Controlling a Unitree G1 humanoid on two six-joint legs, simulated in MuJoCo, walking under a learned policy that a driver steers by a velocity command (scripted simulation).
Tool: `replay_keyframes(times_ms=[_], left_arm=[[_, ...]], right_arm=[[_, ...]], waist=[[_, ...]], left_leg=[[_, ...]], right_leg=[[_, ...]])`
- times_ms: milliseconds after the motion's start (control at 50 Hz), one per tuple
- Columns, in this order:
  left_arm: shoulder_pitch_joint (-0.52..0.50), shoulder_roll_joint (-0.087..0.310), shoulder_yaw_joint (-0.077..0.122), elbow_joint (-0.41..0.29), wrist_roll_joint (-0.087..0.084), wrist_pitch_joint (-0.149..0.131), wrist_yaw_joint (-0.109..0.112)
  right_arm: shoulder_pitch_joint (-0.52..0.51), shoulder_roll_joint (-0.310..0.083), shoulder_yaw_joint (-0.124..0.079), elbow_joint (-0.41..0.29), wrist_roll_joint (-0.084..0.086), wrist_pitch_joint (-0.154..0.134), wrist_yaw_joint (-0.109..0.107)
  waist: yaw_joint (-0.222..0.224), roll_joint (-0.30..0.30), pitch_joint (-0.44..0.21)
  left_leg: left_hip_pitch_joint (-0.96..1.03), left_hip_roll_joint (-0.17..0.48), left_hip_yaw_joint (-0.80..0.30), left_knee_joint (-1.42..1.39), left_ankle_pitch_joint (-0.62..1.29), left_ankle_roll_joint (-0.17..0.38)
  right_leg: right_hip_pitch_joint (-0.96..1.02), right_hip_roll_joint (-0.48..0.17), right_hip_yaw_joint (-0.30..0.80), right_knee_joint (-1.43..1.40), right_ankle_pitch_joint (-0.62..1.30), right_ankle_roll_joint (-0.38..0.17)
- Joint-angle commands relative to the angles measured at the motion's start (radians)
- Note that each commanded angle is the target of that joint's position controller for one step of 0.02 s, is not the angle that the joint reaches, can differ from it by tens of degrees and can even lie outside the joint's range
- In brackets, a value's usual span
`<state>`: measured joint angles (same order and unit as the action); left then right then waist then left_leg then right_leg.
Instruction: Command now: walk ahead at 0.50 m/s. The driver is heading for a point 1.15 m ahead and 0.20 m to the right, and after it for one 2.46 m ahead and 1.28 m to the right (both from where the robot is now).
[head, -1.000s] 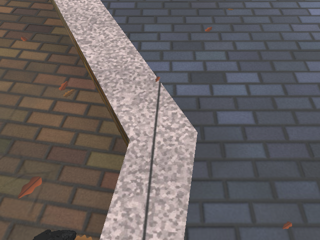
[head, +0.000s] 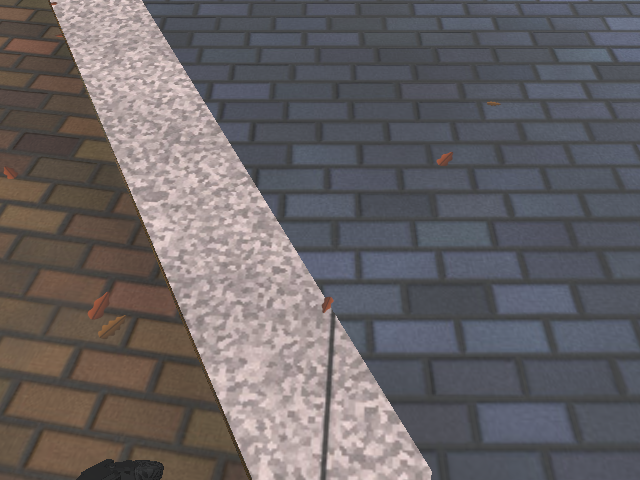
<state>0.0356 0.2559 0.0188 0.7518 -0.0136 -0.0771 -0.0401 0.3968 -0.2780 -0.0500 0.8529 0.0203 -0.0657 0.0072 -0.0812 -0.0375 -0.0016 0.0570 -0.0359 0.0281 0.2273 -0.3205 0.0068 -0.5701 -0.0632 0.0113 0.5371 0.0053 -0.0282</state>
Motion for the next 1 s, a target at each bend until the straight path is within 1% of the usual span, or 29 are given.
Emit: replay_keyframes(times_ms=[20, 40, 60, 80, 100, 120, 160, 180, 220, 300, 340, 400, 460, 500, 540, 560, 580, 600, 620, 640, 660, 680, 700, 720, 740, 800, 840, 880, 1000], left_arm=[[0.047, 0.150, 0.050, -0.042, -0.001, -0.025, -0.003], [0.204, 0.201, 0.075, 0.008, 0.003, -0.025, 0.004], [0.375, 0.279, 0.093, 0.038, 0.010, -0.020, 0.012], [0.396, 0.315, 0.099, 0.057, 0.013, -0.012, 0.005], [0.372, 0.207, 0.070, 0.044, -0.009, -0.010, 0.001], [0.306, 0.168, 0.059, 0.033, -0.007, -0.009, 0.005], [0.198, 0.129, 0.047, 0.018, 0.012, -0.009, 0.002], [0.183, 0.129, 0.045, 0.019, 0.022, -0.015, 0.006], [0.186, 0.127, 0.045, 0.029, 0.015, -0.029, 0.007], [0.234, 0.174, 0.059, 0.053, 0.017, -0.033, 0.029], [0.261, 0.170, 0.055, 0.060, 0.014, -0.036, 0.030], [0.308, 0.164, 0.052, 0.072, 0.007, -0.034, 0.033], [0.386, 0.174, 0.059, 0.101, 0.002, -0.022, 0.047], [0.401, 0.184, 0.065, 0.115, -0.007, -0.003, 0.058], [0.412, 0.192, 0.064, 0.118, 0.003, 0.007, 0.068], [0.398, 0.210, 0.070, 0.119, -0.006, 0.023, 0.071], [0.400, 0.217, 0.071, 0.125, -0.005, 0.028, 0.070], [0.366, 0.215, 0.067, 0.124, -0.003, 0.029, 0.067], [0.351, 0.197, 0.058, 0.122, 0.001, 0.028, 0.062], [0.447, 0.093, 0.023, 0.104, -0.015, 0.016, 0.042], [0.479, 0.084, 0.008, 0.131, -0.018, 0.008, 0.039], [0.414, 0.145, 0.030, 0.120, -0.043, 0.008, 0.039], [0.325, 0.159, 0.035, 0.090, -0.046, 0.007, 0.047], [0.240, 0.153, 0.041, 0.069, -0.032, 0.006, 0.056], [0.244, 0.145, 0.049, 0.066, -0.027, 0.009, 0.061], [0.315, 0.096, 0.057, 0.108, -0.037, 0.044, 0.052], [0.265, 0.078, 0.060, 0.091, -0.034, 0.059, 0.051], [0.213, 0.083, 0.066, 0.075, -0.027, 0.068, 0.052], [0.042, 0.069, 0.061, 0.010, -0.010, 0.051, 0.020]], right_arm=[[-0.033, -0.185, -0.044, -0.030, 0.001, 0.011, -0.011], [-0.032, -0.161, -0.034, -0.037, -0.008, 0.016, -0.013], [-0.013, -0.110, -0.010, -0.066, -0.034, 0.015, -0.018], [0.108, -0.003, 0.016, -0.074, -0.019, -0.007, -0.010], [0.037, -0.110, -0.003, -0.065, 0.002, -0.026, -0.004], [-0.052, -0.148, -0.015, -0.087, 0.024, -0.038, 0.002], [-0.136, -0.133, -0.019, -0.094, -0.002, -0.037, -0.006], [-0.102, -0.115, -0.020, -0.093, -0.002, -0.029, -0.005], [-0.085, -0.092, -0.017, -0.082, -0.007, -0.013, -0.008], [-0.201, -0.065, -0.011, -0.108, -0.024, -0.003, -0.014], [-0.246, -0.078, -0.021, -0.117, -0.015, -0.008, -0.012], [-0.355, -0.050, -0.011, -0.146, -0.011, -0.015, -0.003], [-0.424, -0.059, -0.010, -0.170, -0.006, -0.030, 0.018], [-0.469, -0.055, -0.003, -0.200, -0.002, -0.040, 0.036], [-0.499, -0.046, 0.002, -0.210, 0.000, -0.047, 0.051], [-0.466, -0.022, 0.012, -0.209, 0.004, -0.036, 0.053], [-0.441, -0.041, 0.002, -0.200, 0.009, -0.031, 0.048], [-0.328, -0.076, -0.020, -0.174, 0.007, -0.031, 0.040], [-0.171, -0.125, -0.047, -0.128, 0.002, -0.028, 0.028], [-0.005, -0.220, -0.081, -0.105, -0.024, -0.030, 0.019], [0.090, -0.170, -0.072, -0.074, -0.009, -0.019, 0.018], [0.033, -0.109, -0.044, -0.080, -0.018, -0.019, 0.016], [-0.064, -0.101, -0.036, -0.097, -0.021, -0.023, 0.015], [-0.132, -0.081, -0.029, -0.096, -0.024, -0.029, 0.015], [-0.167, -0.070, -0.026, -0.090, -0.035, -0.040, 0.015], [-0.165, -0.018, -0.019, -0.065, -0.031, -0.055, 0.025], [-0.165, -0.039, -0.024, -0.046, -0.027, -0.059, 0.021], [-0.151, -0.039, -0.023, -0.028, -0.037, -0.056, 0.011], [-0.108, -0.073, -0.024, 0.005, -0.044, -0.044, -0.014]], waist=[[0.109, 0.128, -0.003], [0.168, 0.106, -0.115], [0.213, -0.039, -0.273], [0.136, -0.316, -0.355], [0.175, -0.185, -0.288], [0.170, -0.127, -0.155], [0.123, -0.003, -0.035], [0.086, -0.059, -0.048], [0.071, -0.051, -0.042], [0.091, 0.006, -0.018], [0.098, -0.005, 0.007], [0.137, -0.018, 0.046], [0.163, 0.003, 0.081], [0.170, 0.010, 0.103], [0.179, 0.002, 0.090], [0.161, 0.009, 0.092], [0.146, -0.003, 0.091], [0.076, 0.013, 0.039], [0.001, 0.031, -0.071], [-0.024, 0.199, -0.292], [-0.054, 0.243, -0.470], [-0.044, 0.161, -0.361], [-0.019, 0.078, -0.218], [-0.005, 0.032, -0.084], [0.032, 0.085, -0.048], [0.076, 0.112, -0.022], [0.090, 0.109, 0.022], [0.091, 0.099, 0.055], [0.056, 0.084, 0.105]], left_leg=[[-0.005, 0.261, -0.104, 0.132, 0.587, 0.139], [-0.066, 0.208, -0.065, 0.327, 0.650, 0.113], [-0.260, 0.139, -0.015, 0.656, 0.353, 0.075], [-0.654, -0.040, -0.058, 0.950, -0.238, 0.014], [-0.775, 0.018, -0.156, 1.039, -0.260, 0.023], [-0.824, 0.065, -0.134, 1.039, -0.165, 0.038], [-0.745, 0.138, -0.096, 0.943, -0.022, 0.039], [-0.682, 0.159, -0.104, 0.917, 0.018, 0.032], [-0.636, 0.162, -0.091, 0.858, 0.042, 0.015], [-0.658, 0.135, -0.044, 0.699, 0.256, -0.020], [-0.660, 0.118, -0.037, 0.606, 0.388, -0.018], [-0.680, 0.104, -0.036, 0.464, 0.461, -0.004], [-0.862, 0.117, -0.067, 0.421, 0.392, 0.018], [-0.933, 0.128, -0.095, 0.319, 0.336, 0.033], [-0.836, 0.094, -0.051, 0.293, 0.347, 0.034], [-0.690, 0.068, -0.018, 0.226, 0.293, 0.034], [-0.564, 0.045, -0.007, 0.229, 0.306, 0.039], [-0.425, 0.021, 0.001, 0.192, 0.336, 0.056], [-0.184, 0.016, 0.012, 0.224, 0.347, 0.069], [0.308, 0.254, -0.305, 0.243, 0.196, 0.202], [0.429, 0.376, -0.576, 0.159, -0.062, 0.235], [0.311, 0.386, -0.586, 0.099, -0.137, 0.206], [0.151, 0.377, -0.511, 0.058, -0.075, 0.181], [0.008, 0.335, -0.413, 0.012, 0.055, 0.161], [-0.058, 0.317, -0.351, -0.004, 0.146, 0.153], [-0.127, 0.280, -0.215, -0.046, 0.210, 0.136], [-0.169, 0.293, -0.164, -0.091, 0.189, 0.146], [-0.183, 0.290, -0.102, -0.113, 0.215, 0.147], [-0.126, 0.248, 0.078, -0.128, 0.360, 0.117]], right_leg=[[0.155, 0.042, -0.036, -0.065, -0.074, -0.050], [0.378, 0.037, -0.032, -0.050, -0.052, -0.085], [0.664, -0.162, 0.201, -0.029, -0.008, -0.149], [0.931, -0.324, 0.668, -0.176, -0.249, -0.308], [0.892, -0.297, 0.674, -0.235, -0.406, -0.274], [0.770, -0.265, 0.527, -0.248, -0.382, -0.230], [0.530, -0.191, 0.349, -0.301, -0.178, -0.193], [0.475, -0.186, 0.310, -0.321, -0.113, -0.201], [0.424, -0.168, 0.244, -0.364, -0.033, -0.218], [0.416, -0.119, 0.110, -0.390, 0.126, -0.213], [0.409, -0.081, 0.066, -0.388, 0.092, -0.195], [0.452, -0.096, 0.071, -0.374, 0.039, -0.191], [0.637, -0.192, 0.155, -0.298, -0.011, -0.220], [0.717, -0.214, 0.169, -0.249, -0.010, -0.199], [0.674, -0.209, 0.162, -0.220, 0.015, -0.185], [0.579, -0.207, 0.143, -0.267, -0.004, -0.166], [0.526, -0.197, 0.153, -0.236, 0.056, -0.158], [0.513, -0.154, 0.117, -0.114, 0.182, -0.136], [0.444, -0.093, 0.068, 0.067, 0.227, -0.105], [0.082, 0.011, 0.004, 0.410, 0.041, -0.006], [0.010, 0.063, 0.062, 0.626, -0.475, 0.002], [-0.035, 0.038, 0.128, 0.732, -0.493, -0.006], [-0.046, 0.009, 0.107, 0.744, -0.450, -0.003], [-0.064, -0.010, 0.093, 0.709, -0.404, 0.000], [-0.052, -0.039, 0.098, 0.703, -0.357, 0.000], [-0.039, -0.057, 0.088, 0.747, -0.308, -0.010], [-0.107, -0.068, 0.081, 0.772, -0.247, -0.012], [-0.172, -0.067, 0.083, 0.768, -0.175, -0.003], [-0.183, -0.033, -0.002, 0.422, 0.009, 0.008]])
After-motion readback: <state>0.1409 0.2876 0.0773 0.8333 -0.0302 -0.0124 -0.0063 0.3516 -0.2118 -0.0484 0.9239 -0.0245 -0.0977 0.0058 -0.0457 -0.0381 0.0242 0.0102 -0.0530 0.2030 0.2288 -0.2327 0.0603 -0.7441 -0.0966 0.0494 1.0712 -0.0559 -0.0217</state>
